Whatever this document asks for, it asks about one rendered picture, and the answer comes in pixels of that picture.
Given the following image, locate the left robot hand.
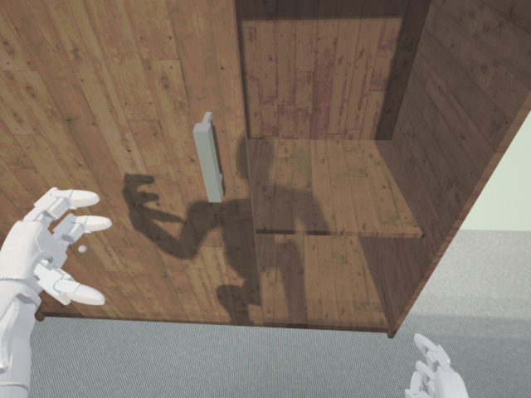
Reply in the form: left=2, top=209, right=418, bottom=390
left=0, top=187, right=112, bottom=305

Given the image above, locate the robot left forearm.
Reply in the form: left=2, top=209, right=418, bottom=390
left=0, top=279, right=41, bottom=398

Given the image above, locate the handle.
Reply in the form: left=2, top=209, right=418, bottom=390
left=192, top=112, right=223, bottom=202

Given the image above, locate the right robot hand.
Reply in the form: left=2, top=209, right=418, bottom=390
left=405, top=333, right=469, bottom=398

